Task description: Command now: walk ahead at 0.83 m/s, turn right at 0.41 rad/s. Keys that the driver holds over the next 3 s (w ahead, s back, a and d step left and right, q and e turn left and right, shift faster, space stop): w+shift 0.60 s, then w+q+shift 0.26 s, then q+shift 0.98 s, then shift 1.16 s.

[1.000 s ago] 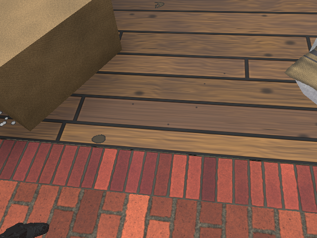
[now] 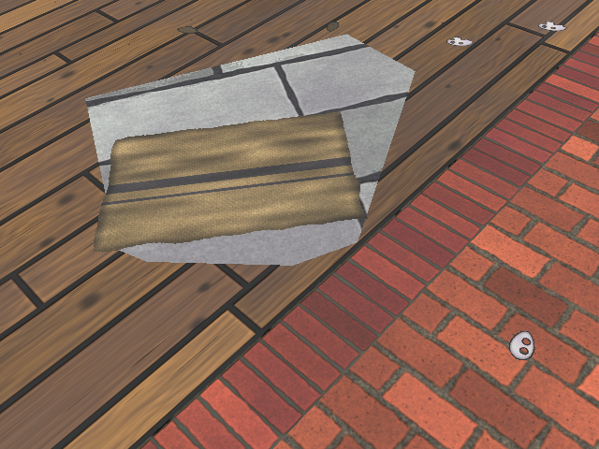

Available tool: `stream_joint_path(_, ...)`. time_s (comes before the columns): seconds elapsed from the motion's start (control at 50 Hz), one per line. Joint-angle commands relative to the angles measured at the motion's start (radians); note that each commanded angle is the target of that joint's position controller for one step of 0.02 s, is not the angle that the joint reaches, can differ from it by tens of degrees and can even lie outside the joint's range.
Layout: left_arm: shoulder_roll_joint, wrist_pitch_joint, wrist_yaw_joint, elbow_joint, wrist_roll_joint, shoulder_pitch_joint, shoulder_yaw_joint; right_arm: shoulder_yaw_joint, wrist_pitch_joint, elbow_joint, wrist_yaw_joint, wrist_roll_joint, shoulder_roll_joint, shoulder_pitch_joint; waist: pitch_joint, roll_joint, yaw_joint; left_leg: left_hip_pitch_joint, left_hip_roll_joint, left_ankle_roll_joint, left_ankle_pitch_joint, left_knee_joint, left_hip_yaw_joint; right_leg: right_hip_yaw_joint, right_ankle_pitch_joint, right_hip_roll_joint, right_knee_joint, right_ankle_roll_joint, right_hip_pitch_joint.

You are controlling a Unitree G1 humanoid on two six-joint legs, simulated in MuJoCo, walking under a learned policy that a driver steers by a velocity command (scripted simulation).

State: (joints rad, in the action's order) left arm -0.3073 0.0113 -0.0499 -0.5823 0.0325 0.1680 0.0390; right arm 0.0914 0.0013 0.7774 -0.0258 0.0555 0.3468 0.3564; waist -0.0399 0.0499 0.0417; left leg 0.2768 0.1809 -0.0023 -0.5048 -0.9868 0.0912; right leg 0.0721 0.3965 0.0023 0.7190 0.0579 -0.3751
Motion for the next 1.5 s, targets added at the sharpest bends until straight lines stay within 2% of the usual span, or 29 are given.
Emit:
stream_joint_path(0.02, -0.222, 0.017, 0.047, -0.035, 0.005, 0.308, 0.060, -0.014, -0.058, -0.213, -0.018, -0.009, 0.073, -0.291, 0.046, -0.198, -0.184, 0.759, -0.055, -0.031, 0.131, -0.346, -0.090, -0.649, 0.196, 0.329, -0.488, 0.175, 0.518)
stream_joint_path(0.08, -0.124, 0.046, 0.046, -0.041, -0.006, 0.182, 0.020, -0.021, -0.041, -0.120, -0.040, -0.005, 0.073, -0.135, 0.087, -0.158, -0.054, 0.539, -0.013, 0.001, 0.290, -0.203, -0.093, -0.431, 0.073, 0.199, -0.561, 0.131, 0.310)
stream_joint_path(0.26, -0.107, 0.099, 0.045, -0.203, -0.031, 0.308, 0.014, -0.071, -0.031, -0.205, -0.051, -0.031, -0.016, -0.423, 0.204, -0.073, -0.070, 0.415, -0.108, -0.054, 0.553, 0.286, 0.023, -0.158, -0.602, 0.151, -0.742, 0.139, 0.363)
stream_joint_path(0.3, -0.138, 0.102, 0.049, -0.236, -0.027, 0.307, 0.014, -0.073, -0.033, -0.197, -0.038, -0.033, -0.011, -0.398, 0.155, -0.090, -0.047, 0.281, -0.178, -0.101, 0.526, 0.341, 0.065, -0.106, -1.038, 0.156, -0.668, 0.118, 0.436)
stream_joint_path(0.34, -0.198, 0.090, 0.060, -0.261, 0.001, 0.300, 0.031, -0.052, -0.031, -0.156, -0.015, -0.035, 0.045, -0.244, 0.019, -0.158, 0.039, 0.089, -0.255, -0.131, 0.407, 0.333, 0.058, -0.095, -1.428, 0.186, -0.433, 0.090, 0.528)
stream_joint_path(0.38, -0.216, 0.066, 0.070, -0.262, 0.022, 0.211, 0.041, -0.011, -0.027, -0.029, 0.023, -0.029, 0.127, 0.192, -0.161, -0.139, 0.250, -0.368, -0.236, -0.160, 0.277, 0.350, 0.011, -0.066, -1.354, 0.153, 0.116, 0.075, 0.342)
stream_joint_path(0.4, -0.084, 0.079, 0.053, -0.230, -0.006, 0.268, 0.008, 0.027, -0.031, -0.001, 0.044, -0.004, 0.235, 0.295, -0.254, 0.102, 0.208, -0.629, 0.009, -0.247, -0.120, 0.410, -0.360, -0.063, -0.725, -0.005, 0.598, 0.048, 0.002)
stream_joint_path(0.42, -0.025, 0.103, 0.032, -0.217, -0.019, 0.325, -0.007, 0.023, -0.037, -0.002, 0.024, -0.010, 0.231, 0.222, -0.328, 0.272, 0.098, -0.671, 0.161, -0.307, -0.302, 0.677, -0.941, -0.220, 0.020, -0.175, 0.795, 0.050, -0.232)
stream_joint_path(0.48, -0.078, 0.100, 0.032, -0.190, -0.003, 0.136, -0.012, -0.008, -0.057, -0.007, 0.011, -0.020, 0.044, -0.001, 0.018, -0.094, 0.004, -0.238, 0.106, -0.267, -0.113, 0.773, -0.640, -0.199, -0.153, 0.022, 0.700, 0.077, -0.287)
stream_joint_path(0.54, -0.015, 0.053, 0.009, -0.170, 0.020, 0.117, -0.035, -0.034, -0.091, 0.046, 0.010, -0.024, -0.004, -0.003, 0.118, -0.029, -0.084, 0.008, 0.020, -0.232, -0.032, 0.858, -0.428, -0.195, -0.136, 0.084, 0.571, 0.034, -0.229)
stream_joint_path(0.64, -0.015, 0.060, -0.012, -0.055, 0.017, -0.187, -0.059, -0.028, -0.127, 0.078, -0.001, -0.059, 0.023, 0.081, 0.236, -0.059, -0.040, 0.058, -0.078, -0.219, 0.289, 0.986, -0.210, -0.067, -0.448, 0.134, 0.134, -0.028, -0.298)
stream_joint_path(0.76, -0.042, 0.073, -0.001, -0.035, 0.007, -0.278, -0.052, -0.007, -0.123, 0.105, 0.016, -0.067, 0.115, 0.151, 0.135, -0.022, -0.004, -0.237, -0.039, -0.181, 0.912, 0.887, -0.200, -0.017, -0.542, 0.026, -0.187, -0.016, -0.066)
stream_joint_path(0.82, -0.146, 0.085, 0.040, -0.142, 0.008, 0.115, 0.001, 0.007, -0.098, 0.110, 0.031, -0.037, 0.181, 0.119, -0.119, 0.043, -0.201, -0.222, -0.061, -0.137, 1.093, 0.330, -0.197, -0.041, -0.270, -0.016, -0.194, 0.004, 0.382)
stream_joint_path(0.84, -0.226, 0.086, 0.064, -0.170, 0.030, 0.303, 0.031, -0.009, -0.101, 0.083, 0.030, -0.028, 0.098, 0.111, -0.250, -0.025, -0.259, -0.019, -0.111, -0.140, 0.814, 0.000, -0.180, -0.231, 0.016, 0.183, -0.143, 0.012, 0.629)
stream_joint_path(0.86, -0.299, 0.088, 0.062, -0.174, 0.066, 0.317, 0.055, -0.053, -0.106, 0.026, 0.020, -0.087, -0.099, 0.245, -0.439, -0.356, -0.143, 0.346, -0.232, -0.114, 0.033, -0.380, -0.155, -0.782, 0.347, 0.505, -0.298, 0.122, 0.904)
stream_joint_path(0.88, -0.241, 0.080, 0.056, -0.159, 0.043, 0.258, 0.052, -0.037, -0.096, 0.005, 0.027, -0.092, 0.006, 0.122, -0.400, -0.279, -0.164, 0.427, -0.208, -0.126, 0.079, -0.472, -0.179, -0.890, 0.254, 0.478, -0.432, 0.114, 0.809)
stream_joint_path(0.92, -0.092, 0.094, 0.050, -0.176, 0.035, 0.137, 0.019, -0.023, -0.078, 0.000, 0.031, -0.068, 0.033, -0.019, -0.103, -0.087, -0.121, 0.446, -0.127, -0.100, 0.201, -0.380, -0.157, -0.459, -0.463, 0.391, -0.351, 0.082, 0.533)
stream_joint_path(0.98, -0.010, 0.105, 0.054, -0.222, 0.002, 0.147, -0.004, -0.018, -0.021, -0.008, 0.012, -0.037, -0.029, -0.008, -0.025, -0.159, -0.040, 0.373, -0.095, -0.051, 0.157, -0.289, -0.142, -0.174, -0.840, 0.327, -0.357, 0.046, 0.346)
stream_joint_path(1.0, 0.001, 0.115, 0.062, -0.192, -0.040, 0.012, 0.009, -0.007, -0.013, -0.053, 0.020, -0.131, -0.027, -0.065, 0.004, -0.213, -0.032, 0.377, -0.051, -0.043, 0.181, -0.260, -0.160, -0.100, -0.784, 0.266, -0.414, 0.042, 0.330)
stream_joint_path(1.04, -0.048, 0.116, 0.079, -0.161, -0.054, -0.138, 0.021, -0.025, -0.011, -0.110, 0.012, -0.117, -0.044, -0.116, 0.109, -0.218, 0.016, 0.365, -0.043, -0.006, 0.232, -0.039, -0.110, -0.001, -0.796, 0.284, -0.482, 0.064, 0.171)
stream_joint_path(1.12, -0.151, 0.103, 0.105, -0.155, -0.068, -0.115, 0.056, -0.012, -0.019, -0.108, -0.032, -0.068, -0.003, -0.089, 0.020, -0.127, 0.023, 0.074, -0.172, -0.020, 0.604, 0.315, 0.026, 0.155, -0.866, 0.196, -0.386, 0.026, 0.171)
stream_joint_path(1.2, -0.176, 0.071, 0.089, -0.118, -0.095, -0.147, 0.068, 0.068, 0.014, -0.073, -0.022, -0.069, 0.160, 0.169, -0.124, -0.096, 0.185, -0.284, -0.251, -0.134, 0.576, 0.354, 0.015, 0.138, -0.915, 0.198, 0.096, -0.032, 0.167)
stream_joint_path(1.22, -0.088, 0.062, 0.076, -0.128, -0.066, -0.113, 0.045, 0.073, 0.016, -0.064, -0.002, -0.083, 0.177, 0.153, -0.041, 0.064, 0.155, -0.350, -0.220, -0.163, 0.685, 0.438, -0.079, 0.115, -0.206, 0.094, 0.358, -0.083, 0.017)
stream_joint_path(1.24, -0.003, 0.063, 0.059, -0.106, -0.006, 0.006, 0.022, 0.065, 0.004, -0.136, 0.009, -0.059, 0.250, -0.008, -0.013, 0.340, -0.010, -0.409, -0.065, -0.302, 1.263, 0.416, -0.454, 0.050, 0.344, -0.084, 0.736, -0.138, -0.234)
stream_joint_path(1.26, -0.104, 0.074, 0.050, -0.082, -0.031, 0.143, 0.026, 0.061, -0.024, -0.221, -0.012, -0.011, 0.271, -0.061, -0.334, 0.274, -0.036, -0.557, 0.138, -0.506, 0.942, 0.602, -0.896, -0.197, 0.294, -0.120, 0.868, -0.141, -0.321)
stream_joint_path(1.28, -0.183, 0.080, 0.048, -0.073, -0.051, 0.059, 0.040, 0.059, -0.033, -0.262, -0.024, -0.037, 0.232, -0.133, -0.289, 0.092, -0.017, -0.493, 0.121, -0.467, 0.618, 0.681, -0.899, -0.241, 0.199, -0.076, 0.820, -0.113, -0.342)
stream_joint_path(1.32, -0.167, 0.067, 0.071, -0.059, -0.028, -0.052, 0.043, 0.036, -0.035, -0.267, -0.010, -0.086, 0.149, -0.196, -0.116, -0.094, -0.052, -0.264, 0.029, -0.362, 0.513, 0.672, -0.751, -0.247, 0.085, -0.017, 0.655, -0.107, -0.328)
stream_joint_path(1.42, -0.079, 0.041, 0.074, -0.053, -0.018, -0.108, 0.030, 0.048, 0.008, -0.276, 0.051, -0.074, 0.157, -0.190, -0.115, -0.074, -0.061, -0.066, -0.106, -0.278, 0.924, 0.593, -0.536, -0.215, -0.001, -0.049, 0.279, -0.149, -0.155)
stream_joint_path(1.5, -0.061, 0.022, 0.072, -0.051, -0.036, -0.145, 0.030, 0.052, 0.049, -0.293, 0.078, -0.084, 0.157, -0.207, -0.137, -0.003, -0.046, -0.033, -0.147, -0.207, 0.687, 0.580, -0.563, -0.229, -0.154, -0.085, 0.111, -0.168, -0.103)
